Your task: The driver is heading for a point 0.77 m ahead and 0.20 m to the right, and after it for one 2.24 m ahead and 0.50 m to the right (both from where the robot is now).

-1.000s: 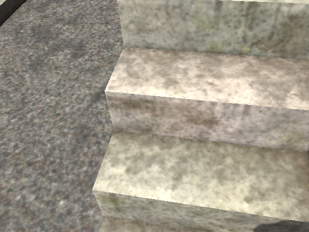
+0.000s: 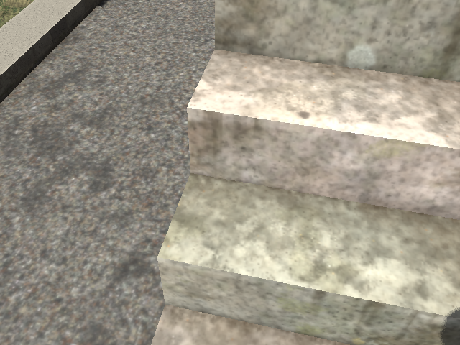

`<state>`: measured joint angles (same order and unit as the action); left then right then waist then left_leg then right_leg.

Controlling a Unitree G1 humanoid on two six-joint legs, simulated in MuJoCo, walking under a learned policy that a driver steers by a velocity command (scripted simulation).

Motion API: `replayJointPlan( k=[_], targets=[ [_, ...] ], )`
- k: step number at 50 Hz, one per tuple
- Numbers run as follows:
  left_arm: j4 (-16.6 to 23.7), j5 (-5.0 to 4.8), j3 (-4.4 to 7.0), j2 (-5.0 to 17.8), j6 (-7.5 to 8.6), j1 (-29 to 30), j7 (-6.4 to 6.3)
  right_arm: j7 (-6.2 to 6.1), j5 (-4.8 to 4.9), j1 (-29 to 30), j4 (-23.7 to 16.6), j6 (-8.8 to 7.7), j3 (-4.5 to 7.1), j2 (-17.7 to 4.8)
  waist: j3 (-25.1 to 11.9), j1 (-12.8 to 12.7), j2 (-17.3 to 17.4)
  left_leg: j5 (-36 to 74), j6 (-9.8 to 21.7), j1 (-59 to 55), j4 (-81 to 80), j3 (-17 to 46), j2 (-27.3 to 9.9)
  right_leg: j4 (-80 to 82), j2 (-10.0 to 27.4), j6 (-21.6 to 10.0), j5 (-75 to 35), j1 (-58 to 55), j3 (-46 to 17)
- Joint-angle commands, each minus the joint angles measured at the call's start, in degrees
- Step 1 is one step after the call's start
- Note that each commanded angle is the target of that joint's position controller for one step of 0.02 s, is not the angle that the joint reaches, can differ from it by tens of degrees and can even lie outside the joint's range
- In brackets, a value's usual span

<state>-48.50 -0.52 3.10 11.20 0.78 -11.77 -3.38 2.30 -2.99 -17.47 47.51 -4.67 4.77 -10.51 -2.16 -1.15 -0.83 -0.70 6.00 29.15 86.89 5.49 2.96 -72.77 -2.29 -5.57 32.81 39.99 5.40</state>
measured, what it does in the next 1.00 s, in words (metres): climbs: left foot 0.10 m higher, then left foot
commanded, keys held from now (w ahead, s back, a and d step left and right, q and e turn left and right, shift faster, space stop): w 0.46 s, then w+e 0.54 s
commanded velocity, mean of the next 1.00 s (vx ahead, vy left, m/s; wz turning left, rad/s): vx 0.22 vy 0.00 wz -0.20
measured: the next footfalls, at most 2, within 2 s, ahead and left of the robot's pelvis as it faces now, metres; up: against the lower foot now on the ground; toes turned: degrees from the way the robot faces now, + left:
left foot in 0.20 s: +0.18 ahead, +0.14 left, +0.10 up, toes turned +2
left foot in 0.40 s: +0.16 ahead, +0.15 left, +0.00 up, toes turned +3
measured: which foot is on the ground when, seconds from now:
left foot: up 0.00-0.18, down 0.20-0.24, up 0.26-0.38, down 0.40-0.74, up 0.76-1.00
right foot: down 0.00-0.40, up 0.42-0.72, down 0.74-1.00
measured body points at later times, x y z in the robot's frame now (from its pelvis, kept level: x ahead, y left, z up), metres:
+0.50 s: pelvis +0.20 +0.02 +0.12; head +0.21 +0.01 +0.57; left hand +0.32 +0.30 +0.01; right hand +0.31 -0.23 +0.00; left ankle +0.12 +0.15 -0.62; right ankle +0.09 -0.10 -0.40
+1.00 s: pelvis +0.24 -0.09 +0.26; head +0.27 -0.09 +0.71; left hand +0.35 +0.18 +0.14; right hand +0.53 -0.28 +0.26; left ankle +0.28 +0.03 -0.34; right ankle +0.32 -0.16 -0.43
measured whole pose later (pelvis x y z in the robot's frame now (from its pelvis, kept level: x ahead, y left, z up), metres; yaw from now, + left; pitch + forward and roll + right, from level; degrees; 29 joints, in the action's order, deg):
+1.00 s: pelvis +0.24 -0.09 +0.26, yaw -9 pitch +2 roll +0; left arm -47.2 1.2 5.6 12.0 -1.9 -12.9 -7.3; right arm 1.8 -2.8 7.1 27.5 -1.8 -2.0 -7.7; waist 0.3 -5.2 0.3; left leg -26.9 -2.3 41.8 80.9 6.5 7.8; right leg -48.3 -19.1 -4.0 15.6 31.7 -17.2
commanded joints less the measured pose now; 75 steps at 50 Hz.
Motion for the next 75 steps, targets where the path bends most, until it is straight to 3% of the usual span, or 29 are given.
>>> replayJointPlan(
  k=[1,7,11,13,16,18,20,21,22,23,27,30,32,35,37,39,42,46,50,53,55,56,61,65,69,71,72,73,75],
  targets=[
    [-3.5,0.14,0.09,-0.1,4.09,-2.1,0.35,-0.37,-1.69,0.2,-7.7,0.16,-3.88,7.1,6.1,4.1,2.0,0.7,1.2,24.6,23.3,6.2,3.9,39.3,11.4,-5.5,8.0,-4.8,-35.9],
    [-1.1,0.81,1.17,4.8,6.36,5.3,1.37,-1.13,0.78,-0.7,-8.4,1.94,-3.02,-1.8,4.2,8.9,-2.5,-10.9,-4.8,21.4,1.8,-2.0,-2.8,47.7,9.7,-7.4,-7.1,-10.8,-19.1],
    [0.3,0.80,2.17,9.4,5.69,-1.7,0.34,-1.09,1.99,10.1,-10.6,1.73,-3.96,-0.6,5.5,0.3,-9.9,-19.0,-3.0,14.6,-23.7,-9.7,-6.9,60.0,11.6,-7.4,-14.9,-21.5,-17.4],
    [-2.2,1.55,2.67,10.7,4.84,-13.2,0.14,0.16,1.08,19.8,-12.9,0.56,-4.25,0.3,7.5,-6.8,-0.9,-25.4,-3.5,26.9,-32.2,-11.8,-3.7,59.2,14.5,-7.7,-30.2,-45.7,-22.3],
    [-2.4,3.98,2.99,11.3,4.50,-10.5,0.04,1.53,3.44,12.2,-11.9,-1.57,-4.38,-0.1,-4.0,-2.2,-3.2,-17.8,-0.5,9.9,-53.7,-10.7,-0.5,45.9,11.9,-5.2,-71.5,-55.8,-13.5],
    [-1.4,0.12,2.66,12.1,4.28,-8.7,0.94,0.51,3.65,3.6,-9.4,-0.91,-3.95,0.6,-12.3,3.4,-9.5,-5.6,0.1,-12.2,-71.2,-12.7,1.4,33.5,10.1,-5.6,-91.1,-52.4,-8.8],
    [1.6,-2.78,2.29,11.1,5.01,-1.8,1.83,-1.31,1.89,-8.5,-5.3,-1.62,-2.47,-4.2,-11.9,10.4,-9.1,8.1,1.9,-37.5,-81.3,-4.1,-7.6,18.8,5.5,-2.9,-59.8,-27.7,-11.9],
    [5.4,-3.48,1.36,4.2,6.13,0.7,2.33,-2.44,0.91,-10.5,-3.3,-1.33,-1.25,-11.4,-11.9,7.5,10.6,54.5,2.1,-58.4,-63.1,2.2,-19.3,4.4,-2.2,0.9,-12.9,-1.1,-5.7],
    [8.4,-5.01,1.63,4.7,5.56,3.7,-0.01,-2.34,-0.66,-16.7,-2.2,0.91,0.98,-17.8,-15.2,12.3,28.5,83.2,18.6,-72.5,-54.1,9.0,-27.0,-24.8,-5.2,7.7,10.8,21.4,-4.5],
    [6.4,-7.17,1.53,5.1,5.80,3.5,-1.07,-3.66,-1.84,-16.0,-3.2,0.20,-1.29,-10.1,-17.3,15.2,7.5,99.2,20.5,-63.6,-56.9,11.0,-34.6,-43.1,-6.2,9.7,16.7,22.4,-13.5],
    [16.2,-2.06,0.02,1.1,1.68,14.5,-3.74,-3.20,-0.89,-7.9,3.9,-3.25,-2.36,-8.2,-0.8,3.3,6.0,60.5,6.2,-47.3,-62.2,0.8,-29.0,-79.3,-6.9,1.7,22.7,44.4,-13.6],
    [19.7,-2.19,-1.45,0.1,-0.50,11.2,-2.43,-0.57,0.61,2.7,2.0,-2.12,-2.71,-7.7,6.1,-4.8,5.7,45.8,0.2,-23.7,-73.5,-12.8,-21.1,-61.1,-5.2,1.8,10.8,31.3,-3.5],
    [22.3,-1.57,-1.12,0.8,-3.25,5.6,-3.53,0.08,-0.73,11.3,0.0,-1.77,-1.29,-12.6,5.0,-9.8,12.4,57.3,-2.0,-11.3,-83.2,-23.3,-18.6,-57.3,-4.5,2.4,0.1,11.6,1.5],
    [17.8,-0.08,1.32,7.2,-4.48,-11.5,-3.65,-1.63,3.50,25.4,-5.8,-2.05,1.07,-22.4,-7.2,-19.3,14.1,81.6,-5.0,-7.0,-74.2,-26.1,-17.1,-18.5,-5.5,0.8,-13.5,-25.6,-1.9],
    [16.5,-0.16,2.87,9.1,-1.91,-9.3,-3.02,-0.28,4.64,21.4,-7.7,0.40,1.47,-18.0,-13.3,-14.3,14.7,65.7,-5.7,-27.5,-50.2,-17.7,-18.6,9.9,-5.4,-0.2,-6.6,-21.7,-12.0],
    [14.7,0.89,4.99,14.6,-1.24,6.5,-6.32,4.22,1.71,12.3,-14.5,3.14,-1.33,-8.0,-8.6,1.7,-16.8,-10.1,-11.1,-8.7,0.3,-5.8,0.7,47.4,-1.3,-7.3,6.7,-4.6,-53.6],
    [5.8,-0.85,1.42,1.7,-0.71,6.8,-5.85,2.97,-2.22,9.5,-14.8,0.27,-4.36,1.0,0.1,3.8,-3.2,-2.6,-9.0,2.9,11.1,-1.1,0.4,26.7,-8.6,-10.3,-18.5,3.4,-34.0],
    [3.3,0.06,2.61,3.9,0.36,4.1,-2.75,-1.75,-1.65,12.5,-19.6,1.25,-5.16,-0.3,-5.3,4.3,-0.8,-14.8,-10.0,15.9,11.1,4.3,4.3,30.1,-5.0,-14.2,-59.8,-17.5,-44.1],
    [9.5,3.75,3.81,6.9,-3.45,7.0,-4.93,-0.55,2.99,18.8,-22.2,5.06,-5.77,-2.1,-2.5,1.0,-3.9,-43.6,-7.3,-1.1,-33.4,-2.2,6.0,50.1,-7.0,-4.8,-19.1,-7.8,-41.2],
    [10.7,3.48,5.08,7.2,-3.34,4.4,-4.12,-2.24,8.09,3.8,-10.9,4.84,-2.98,-3.3,-6.1,5.4,0.1,-12.3,0.5,-36.1,-54.1,-1.8,-1.0,44.0,-0.8,-3.8,27.1,12.4,-43.8],
    [13.5,-0.11,3.11,0.1,-0.12,5.6,-0.59,-2.20,1.95,6.8,-10.5,2.10,-2.82,-4.6,-6.2,4.3,24.4,-40.4,5.1,-29.7,-64.3,17.3,-13.8,-5.8,-13.1,3.0,2.6,15.0,-12.9],
    [14.4,1.96,3.45,3.8,0.68,4.7,-1.23,-1.84,0.14,19.3,-13.8,1.32,-2.19,-6.0,-2.1,-0.9,18.3,-50.6,8.0,-7.9,-73.8,30.2,-19.4,-19.2,-9.5,3.0,-7.7,10.9,-17.7],
    [12.2,4.03,1.48,3.3,0.91,-0.8,-1.84,-3.74,0.37,9.2,-6.4,-1.14,-1.35,-6.9,-1.1,-2.2,-3.4,-31.3,7.2,-11.8,-67.7,12.6,-14.2,-25.4,-1.3,3.6,-16.4,13.2,-17.7],
    [13.0,2.04,0.60,3.2,2.87,2.2,-0.30,-4.42,-1.57,5.0,-4.3,-1.52,-0.51,-7.0,-3.3,1.1,5.6,-13.7,10.5,-19.1,-63.3,3.8,-13.7,-24.9,1.5,6.4,-19.7,10.5,-13.8],
    [12.9,-0.49,-0.49,3.4,3.32,-4.7,0.93,-6.94,2.08,9.3,-6.9,3.41,-0.60,-8.7,1.0,-2.6,10.4,10.1,4.7,-15.8,-50.3,-12.5,-4.3,55.7,5.4,8.9,-14.2,-16.5,-6.4],
    [6.5,1.34,-1.95,-0.6,1.61,-7.1,0.38,-5.31,3.40,0.4,-7.5,5.25,-1.11,-5.9,1.0,1.1,-5.6,-33.0,-2.0,1.9,-24.4,-10.8,-0.6,56.0,7.5,10.0,-51.7,-37.1,-7.7],
    [6.8,0.28,0.55,8.2,1.99,-14.1,-1.21,-3.42,5.35,-8.2,-7.8,4.83,-1.98,-2.3,-8.9,2.7,-26.3,-33.1,-8.2,11.6,-7.9,-4.5,-2.8,37.8,24.6,-3.0,-104.3,-47.3,-30.0],
    [11.0,0.58,1.32,7.4,1.86,-12.6,-2.53,-2.87,5.75,-2.1,-7.1,5.10,-1.77,-4.7,-16.2,-3.7,-10.3,-24.2,-10.2,6.5,2.4,1.5,-4.5,41.6,28.6,-6.3,-89.4,-39.5,-34.4],
    [14.7,2.67,0.14,6.4,0.87,2.3,-3.20,-0.86,3.04,5.1,-9.6,5.95,-2.17,-3.6,-4.4,3.5,-6.8,-20.4,-10.0,2.7,-16.6,2.6,-7.5,45.6,23.2,-2.4,-57.3,-26.5,-25.6]
  ],
)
